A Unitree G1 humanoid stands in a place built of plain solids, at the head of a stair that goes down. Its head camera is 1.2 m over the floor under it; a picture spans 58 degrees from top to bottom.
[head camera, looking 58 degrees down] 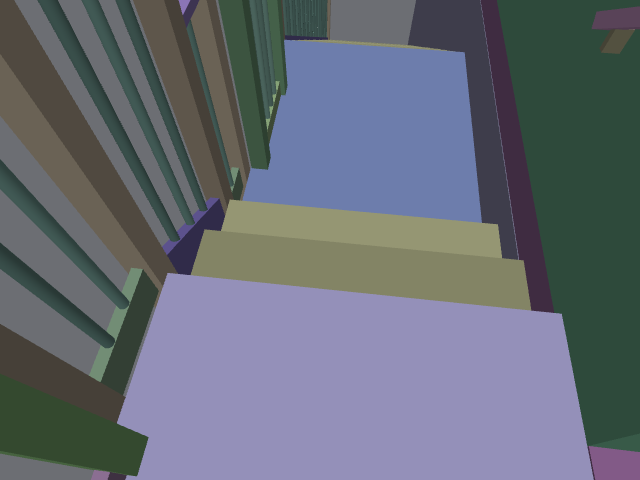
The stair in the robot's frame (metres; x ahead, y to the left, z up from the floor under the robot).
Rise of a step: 0.19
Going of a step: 0.29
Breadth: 1.20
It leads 7 degrees to the right of straight ahead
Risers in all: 3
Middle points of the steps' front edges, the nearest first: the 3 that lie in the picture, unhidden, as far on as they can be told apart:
0.56 -0.12 0.00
0.85 -0.15 -0.19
1.13 -0.18 -0.37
